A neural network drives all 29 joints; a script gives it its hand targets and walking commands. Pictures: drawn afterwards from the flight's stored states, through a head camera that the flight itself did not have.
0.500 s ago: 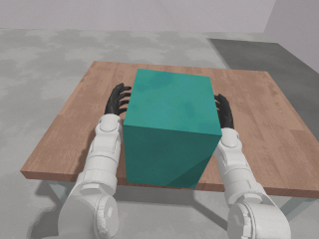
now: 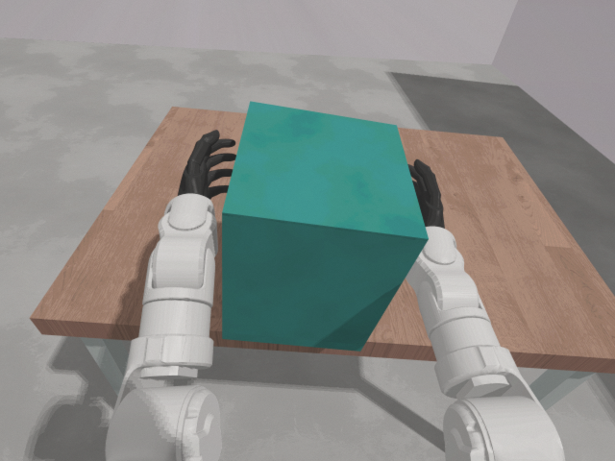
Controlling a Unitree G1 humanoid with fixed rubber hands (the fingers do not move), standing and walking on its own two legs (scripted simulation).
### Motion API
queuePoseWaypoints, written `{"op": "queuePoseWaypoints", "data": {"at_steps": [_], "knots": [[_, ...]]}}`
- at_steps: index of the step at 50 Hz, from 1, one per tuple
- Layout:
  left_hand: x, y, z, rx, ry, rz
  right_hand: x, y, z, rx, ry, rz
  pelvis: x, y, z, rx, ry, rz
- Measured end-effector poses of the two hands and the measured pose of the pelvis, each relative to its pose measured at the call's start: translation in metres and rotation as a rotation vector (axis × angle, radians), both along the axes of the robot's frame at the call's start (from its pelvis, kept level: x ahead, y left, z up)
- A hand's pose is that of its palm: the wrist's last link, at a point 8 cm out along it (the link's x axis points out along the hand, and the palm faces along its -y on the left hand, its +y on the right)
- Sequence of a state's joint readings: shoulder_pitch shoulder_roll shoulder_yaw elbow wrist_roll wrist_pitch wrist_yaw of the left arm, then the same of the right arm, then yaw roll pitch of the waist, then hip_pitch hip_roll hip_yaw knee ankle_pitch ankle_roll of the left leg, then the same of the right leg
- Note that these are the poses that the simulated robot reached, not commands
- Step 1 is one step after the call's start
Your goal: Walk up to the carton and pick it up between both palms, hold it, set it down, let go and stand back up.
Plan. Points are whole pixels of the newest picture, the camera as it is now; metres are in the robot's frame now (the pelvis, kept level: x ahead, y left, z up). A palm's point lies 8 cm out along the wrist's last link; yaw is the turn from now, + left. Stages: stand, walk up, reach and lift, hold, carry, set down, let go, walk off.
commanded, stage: reach and lift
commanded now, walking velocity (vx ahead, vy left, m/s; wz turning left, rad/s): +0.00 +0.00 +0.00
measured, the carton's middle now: (308, 233) +0.39 -0.02 +0.12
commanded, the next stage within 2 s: hold in 1.66 s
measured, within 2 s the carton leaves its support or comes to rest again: neither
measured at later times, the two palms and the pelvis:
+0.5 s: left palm (188, 171) +0.38 +0.12 +0.23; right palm (440, 195) +0.35 -0.17 +0.21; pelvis -0.01 +0.01 +0.00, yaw -1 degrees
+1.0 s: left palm (188, 139) +0.38 +0.12 +0.27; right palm (461, 160) +0.35 -0.18 +0.26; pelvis -0.01 +0.00 +0.00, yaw -2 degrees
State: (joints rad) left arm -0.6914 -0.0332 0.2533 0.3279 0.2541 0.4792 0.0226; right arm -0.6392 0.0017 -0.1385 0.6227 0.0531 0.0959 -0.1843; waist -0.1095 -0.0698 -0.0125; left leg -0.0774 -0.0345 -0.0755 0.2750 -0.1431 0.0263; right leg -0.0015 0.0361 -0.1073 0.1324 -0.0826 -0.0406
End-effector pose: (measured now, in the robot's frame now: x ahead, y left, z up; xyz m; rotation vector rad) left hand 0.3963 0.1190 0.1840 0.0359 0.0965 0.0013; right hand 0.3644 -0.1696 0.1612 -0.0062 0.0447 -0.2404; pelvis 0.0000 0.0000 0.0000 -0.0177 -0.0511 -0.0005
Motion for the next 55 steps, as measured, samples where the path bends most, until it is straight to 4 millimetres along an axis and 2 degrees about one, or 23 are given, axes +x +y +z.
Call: {"op": "queuePoseWaypoints", "data": {"at_steps": [12,30,41,47,55], "knots": [[-0.008,-0.005,0.029,0.026,0.005,0.002,-0.008,-0.004,0.025,0.012,0.005,-0.002,-0.006,0.011,-0.001,-0.006,-0.036,-0.028],[-0.023,0.001,0.057,0.001,0.024,0.037,-0.012,0.000,0.062,0.052,0.016,0.028,-0.017,0.006,-0.001,-0.006,-0.024,-0.026],[-0.018,-0.004,0.081,-0.007,0.029,0.015,-0.011,-0.007,0.091,0.058,0.018,0.011,-0.017,0.001,-0.001,-0.002,-0.007,-0.028],[-0.018,-0.005,0.087,-0.017,0.022,0.004,-0.009,-0.008,0.101,0.059,0.015,0.010,-0.012,-0.002,-0.001,0.000,-0.007,-0.029],[-0.024,0.002,0.085,-0.037,0.024,0.010,-0.011,-0.003,0.102,0.053,0.025,0.019,-0.010,-0.008,-0.001,0.002,-0.016,-0.026]]}}
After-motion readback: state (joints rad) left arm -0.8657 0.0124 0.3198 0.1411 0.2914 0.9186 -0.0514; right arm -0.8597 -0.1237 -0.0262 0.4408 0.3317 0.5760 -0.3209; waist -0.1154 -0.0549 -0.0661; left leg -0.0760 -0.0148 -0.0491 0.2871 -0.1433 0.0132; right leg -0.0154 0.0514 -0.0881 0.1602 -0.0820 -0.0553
